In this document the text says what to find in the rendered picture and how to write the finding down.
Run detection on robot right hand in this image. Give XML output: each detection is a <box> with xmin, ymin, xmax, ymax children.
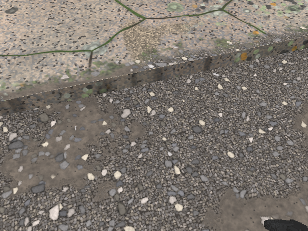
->
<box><xmin>264</xmin><ymin>219</ymin><xmax>308</xmax><ymax>231</ymax></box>

